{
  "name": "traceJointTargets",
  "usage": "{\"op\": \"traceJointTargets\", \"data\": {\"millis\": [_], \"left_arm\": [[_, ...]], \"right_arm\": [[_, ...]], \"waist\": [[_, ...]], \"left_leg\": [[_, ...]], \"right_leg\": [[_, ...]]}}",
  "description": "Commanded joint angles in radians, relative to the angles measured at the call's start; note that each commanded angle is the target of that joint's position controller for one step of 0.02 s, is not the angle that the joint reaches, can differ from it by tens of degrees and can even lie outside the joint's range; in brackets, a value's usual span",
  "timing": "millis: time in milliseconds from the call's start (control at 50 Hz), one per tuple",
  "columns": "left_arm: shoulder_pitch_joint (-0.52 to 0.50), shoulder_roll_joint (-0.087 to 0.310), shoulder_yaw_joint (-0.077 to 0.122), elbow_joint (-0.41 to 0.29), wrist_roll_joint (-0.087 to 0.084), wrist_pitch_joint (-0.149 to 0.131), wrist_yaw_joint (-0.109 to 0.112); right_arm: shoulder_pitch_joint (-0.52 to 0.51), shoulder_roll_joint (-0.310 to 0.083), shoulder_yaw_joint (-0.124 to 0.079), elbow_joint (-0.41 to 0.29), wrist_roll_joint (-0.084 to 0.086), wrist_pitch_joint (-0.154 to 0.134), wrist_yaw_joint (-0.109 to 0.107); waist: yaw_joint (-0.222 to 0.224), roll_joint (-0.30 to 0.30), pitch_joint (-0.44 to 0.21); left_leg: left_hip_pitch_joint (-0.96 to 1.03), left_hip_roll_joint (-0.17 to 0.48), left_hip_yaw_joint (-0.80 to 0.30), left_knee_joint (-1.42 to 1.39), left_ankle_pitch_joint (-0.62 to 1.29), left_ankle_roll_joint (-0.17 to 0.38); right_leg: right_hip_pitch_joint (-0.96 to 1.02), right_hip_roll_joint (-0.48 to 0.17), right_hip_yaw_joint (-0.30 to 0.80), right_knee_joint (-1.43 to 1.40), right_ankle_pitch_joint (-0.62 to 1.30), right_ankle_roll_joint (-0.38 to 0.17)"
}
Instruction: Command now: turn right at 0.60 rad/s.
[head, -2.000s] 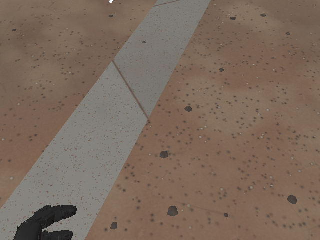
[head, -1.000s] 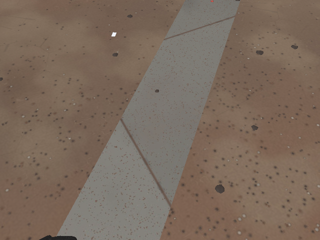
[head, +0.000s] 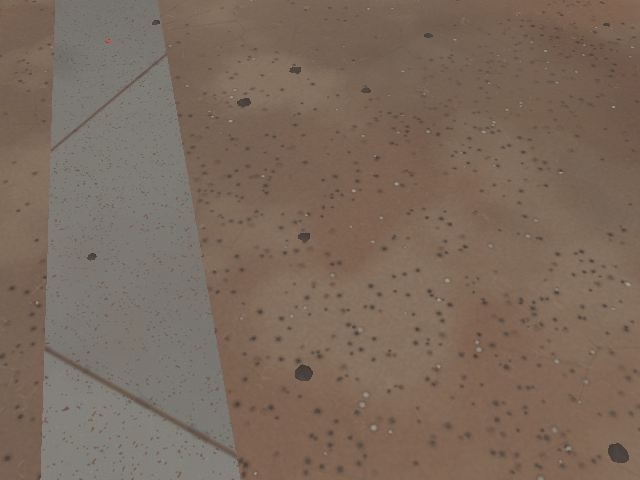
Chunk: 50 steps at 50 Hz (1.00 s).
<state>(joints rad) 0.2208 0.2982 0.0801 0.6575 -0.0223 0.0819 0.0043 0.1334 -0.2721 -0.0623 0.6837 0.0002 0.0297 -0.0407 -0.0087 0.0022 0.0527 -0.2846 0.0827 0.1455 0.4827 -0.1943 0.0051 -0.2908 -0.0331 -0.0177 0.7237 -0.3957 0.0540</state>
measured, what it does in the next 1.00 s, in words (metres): steps on the spot, turning right: right foot, then left foot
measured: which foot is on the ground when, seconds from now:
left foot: down 0.00-0.04, up 0.06-0.52, down 0.54-1.00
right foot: up 0.00-0.02, down 0.04-0.54, up 0.56-0.84, down 0.86-1.00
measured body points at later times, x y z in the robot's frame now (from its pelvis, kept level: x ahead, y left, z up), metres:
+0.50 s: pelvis -0.01 -0.02 +0.00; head +0.02 -0.03 +0.45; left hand +0.22 +0.21 -0.08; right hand +0.07 -0.34 -0.09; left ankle +0.05 +0.11 -0.72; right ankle -0.03 -0.12 -0.74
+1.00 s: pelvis -0.01 -0.03 +0.00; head +0.00 -0.04 +0.45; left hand +0.21 +0.16 -0.10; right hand +0.01 -0.31 -0.12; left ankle +0.05 +0.10 -0.74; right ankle -0.08 -0.14 -0.74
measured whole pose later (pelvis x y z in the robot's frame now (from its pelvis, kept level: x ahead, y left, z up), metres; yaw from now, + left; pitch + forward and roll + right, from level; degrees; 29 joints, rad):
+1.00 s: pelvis -0.01 -0.03 +0.00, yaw -22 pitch -1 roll +0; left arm 0.21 0.25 0.04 0.72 0.02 0.03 0.01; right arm 0.18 -0.26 -0.02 0.77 -0.02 -0.01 0.00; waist -0.02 0.02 0.04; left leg -0.22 0.02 -0.03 0.49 -0.26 -0.03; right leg -0.18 0.02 0.07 0.51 -0.30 0.01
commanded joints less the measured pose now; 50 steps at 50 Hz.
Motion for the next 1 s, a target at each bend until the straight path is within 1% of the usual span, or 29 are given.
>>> {"op": "traceJointTargets", "data": {"millis": [20,40,60,80,100,120,140,160,220,300,440,480,520,540,560,580,600,620,640,700,740,780,800,840,860,880,900,920,1000], "left_arm": [[0.127,0.106,0.038,-0.027,0.004,-0.009,-0.013],[0.161,0.149,0.052,-0.021,0.007,-0.009,-0.005],[0.151,0.268,0.073,-0.055,0.0,-0.013,0.015],[0.13,0.272,0.069,-0.085,0.056,-0.041,0.003],[0.055,0.24,0.057,-0.086,0.064,-0.064,0.0],[-0.012,0.211,0.049,-0.087,0.042,-0.075,0.005],[-0.044,0.172,0.035,-0.094,0.023,-0.079,0.01],[-0.063,0.159,0.026,-0.097,0.015,-0.079,0.016],[-0.034,0.138,0.014,-0.095,0.023,-0.076,0.027],[-0.002,0.17,0.026,-0.086,0.016,-0.068,0.034],[-0.047,0.196,0.039,-0.103,0.01,-0.048,0.018],[-0.078,0.187,0.037,-0.108,0.002,-0.043,0.017],[-0.093,0.154,0.025,-0.109,-0.008,-0.041,0.025],[-0.033,0.103,0.01,-0.103,0.012,-0.043,0.026],[0.006,0.096,0.011,-0.109,0.01,-0.051,0.028],[0.001,0.176,0.033,-0.096,0.026,-0.058,0.033],[-0.006,0.213,0.05,-0.08,0.015,-0.058,0.032],[-0.004,0.192,0.05,-0.059,0.012,-0.05,0.035],[-0.006,0.169,0.045,-0.051,0.013,-0.041,0.037],[-0.027,0.085,0.016,-0.05,0.009,-0.038,0.03],[-0.057,0.049,-0.003,-0.057,0.015,-0.042,0.026],[-0.064,0.061,-0.002,-0.051,0.008,-0.046,0.022],[-0.039,0.069,0.001,-0.037,0.006,-0.047,0.02],[-0.005,0.082,0.002,-0.014,0.02,-0.05,0.017],[-0.001,0.129,0.008,-0.026,0.029,-0.051,0.024],[-0.022,0.192,0.021,-0.021,0.036,-0.048,0.028],[-0.041,0.113,0.005,-0.018,0.038,-0.05,0.018],[-0.05,0.074,-0.007,-0.018,0.043,-0.055,0.011],[-0.027,0.074,-0.014,0.006,0.04,-0.078,0.013]], "right_arm": [[-0.005,-0.179,-0.058,-0.032,0.023,-0.009,0.002],[0.036,-0.132,-0.049,-0.014,0.016,-0.01,0.01],[0.041,-0.065,-0.027,-0.058,-0.041,-0.011,0.022],[-0.105,-0.116,-0.044,-0.102,-0.021,-0.02,0.007],[-0.128,-0.146,-0.054,-0.102,0.0,-0.018,0.001],[-0.094,-0.154,-0.062,-0.082,0.001,-0.015,-0.004],[-0.061,-0.158,-0.067,-0.053,-0.009,-0.011,-0.01],[-0.033,-0.156,-0.069,-0.047,-0.018,-0.011,-0.012],[-0.016,-0.138,-0.066,-0.043,-0.006,-0.023,-0.004],[-0.058,-0.117,-0.053,-0.057,-0.002,-0.032,0.001],[-0.052,-0.126,-0.05,-0.065,0.011,-0.058,0.028],[-0.014,-0.13,-0.051,-0.057,0.013,-0.066,0.037],[0.037,-0.135,-0.053,-0.04,0.002,-0.074,0.041],[0.041,-0.184,-0.058,-0.053,-0.017,-0.073,0.037],[0.006,-0.247,-0.067,-0.053,-0.039,-0.063,0.037],[0.016,-0.187,-0.054,-0.059,-0.034,-0.066,0.038],[0.0,-0.165,-0.044,-0.062,-0.023,-0.067,0.036],[-0.026,-0.15,-0.039,-0.062,-0.013,-0.065,0.032],[-0.043,-0.134,-0.032,-0.062,0.0,-0.064,0.031],[-0.042,-0.108,-0.017,-0.046,-0.006,-0.054,0.027],[-0.035,-0.12,-0.019,-0.04,-0.006,-0.044,0.027],[0.004,-0.148,-0.024,-0.027,-0.001,-0.033,0.029],[0.003,-0.152,-0.022,-0.023,0.005,-0.03,0.03],[0.037,-0.13,-0.009,-0.004,0.015,-0.037,0.034],[0.061,-0.114,0.0,0.001,-0.001,-0.051,0.04],[0.092,-0.09,0.008,-0.004,-0.022,-0.068,0.05],[0.053,-0.081,0.015,0.003,-0.03,-0.071,0.049],[0.01,-0.099,0.012,0.005,-0.027,-0.069,0.048],[0.02,-0.097,0.011,0.023,-0.014,-0.051,0.035]], "waist": [[0.045,0.129,-0.123],[0.043,-0.016,-0.105],[-0.004,-0.341,-0.085],[0.091,-0.263,-0.101],[0.053,-0.186,-0.055],[0.017,-0.157,-0.031],[0.007,-0.133,-0.038],[-0.008,-0.141,-0.046],[-0.003,-0.136,-0.095],[0.027,-0.147,-0.09],[0.035,-0.167,-0.112],[0.014,-0.171,-0.137],[-0.018,-0.144,-0.155],[0.013,0.001,-0.199],[0.065,0.246,-0.14],[0.026,0.221,-0.142],[0.024,0.158,-0.119],[0.034,0.119,-0.105],[0.031,0.12,-0.088],[0.023,0.15,-0.093],[0.002,0.184,-0.113],[-0.023,0.199,-0.124],[-0.009,0.19,-0.124],[0.011,0.147,-0.113],[-0.003,0.073,-0.137],[-0.058,-0.095,-0.144],[-0.029,-0.118,-0.15],[-0.01,-0.089,-0.11],[-0.008,-0.086,-0.043]], "left_leg": [[0.04,0.201,-0.139,-0.051,0.129,0.128],[-0.108,0.135,-0.044,0.123,-0.023,0.032],[-0.4,-0.02,0.034,0.438,-0.469,-0.082],[-0.419,-0.073,-0.153,0.602,-0.499,-0.077],[-0.419,-0.051,-0.196,0.662,-0.385,-0.054],[-0.427,-0.043,-0.208,0.654,-0.278,-0.043],[-0.422,-0.038,-0.214,0.655,-0.215,-0.048],[-0.4,-0.049,-0.212,0.673,-0.159,-0.06],[-0.369,-0.069,-0.213,0.66,-0.094,-0.08],[-0.351,-0.082,-0.225,0.44,-0.092,-0.101],[-0.16,-0.127,-0.236,0.202,-0.184,-0.084],[-0.095,-0.125,-0.232,0.091,-0.145,-0.07],[0.074,-0.084,-0.227,-0.13,0.106,-0.035],[0.2,0.08,-0.374,-0.148,0.27,0.023],[0.222,0.235,-0.581,-0.148,0.496,0.19],[0.177,0.321,-0.656,-0.158,0.473,0.305],[0.159,0.281,-0.589,-0.154,0.413,0.295],[0.152,0.216,-0.511,-0.144,0.335,0.247],[0.151,0.182,-0.465,-0.14,0.306,0.22],[0.151,0.111,-0.353,-0.135,0.354,0.203],[0.164,0.099,-0.327,-0.12,0.372,0.2],[0.176,0.113,-0.35,-0.106,0.378,0.21],[0.168,0.111,-0.353,-0.093,0.369,0.204],[0.103,0.089,-0.341,-0.082,0.309,0.145],[0.038,0.066,-0.316,-0.061,0.219,0.081],[0.013,-0.019,-0.225,-0.044,0.077,0.021],[0.089,-0.042,-0.186,-0.044,-0.004,-0.023],[0.091,-0.048,-0.181,-0.033,0.004,-0.04],[0.081,-0.043,-0.187,-0.025,0.054,-0.031]], "right_leg": [[0.142,0.043,-0.057,-0.272,0.167,-0.089],[0.252,-0.024,0.093,-0.357,0.283,-0.141],[0.334,-0.297,0.475,-0.351,0.608,-0.277],[0.155,-0.364,0.571,-0.424,0.475,-0.411],[0.121,-0.298,0.478,-0.453,0.331,-0.36],[0.106,-0.239,0.415,-0.454,0.249,-0.294],[0.116,-0.206,0.383,-0.448,0.235,-0.26],[0.107,-0.182,0.358,-0.441,0.288,-0.253],[0.151,-0.155,0.34,-0.417,0.378,-0.262],[0.201,-0.139,0.379,-0.387,0.363,-0.265],[0.146,-0.129,0.52,-0.314,0.481,-0.283],[0.168,-0.118,0.545,-0.276,0.553,-0.265],[0.114,-0.063,0.51,-0.221,0.467,-0.195],[0.031,0.01,0.419,-0.093,0.229,-0.133],[-0.163,0.179,0.251,0.051,-0.171,-0.068],[-0.198,0.139,0.224,0.267,-0.298,-0.013],[-0.216,0.123,0.221,0.384,-0.247,0.004],[-0.223,0.115,0.219,0.419,-0.189,0.021],[-0.236,0.111,0.223,0.424,-0.144,0.035],[-0.162,0.089,0.156,0.263,-0.076,0.056],[-0.075,0.049,0.093,0.073,-0.075,0.058],[-0.01,0.048,0.06,-0.077,-0.027,0.052],[0.038,0.052,0.048,-0.181,0.054,0.041],[0.185,0.045,0.064,-0.413,0.282,-0.005],[0.281,-0.035,0.152,-0.385,0.435,-0.038],[0.263,-0.092,0.206,-0.306,0.492,-0.096],[0.169,-0.083,0.199,-0.312,0.332,-0.13],[0.133,-0.059,0.193,-0.327,0.247,-0.12],[0.076,-0.033,0.178,-0.328,0.25,-0.088]]}}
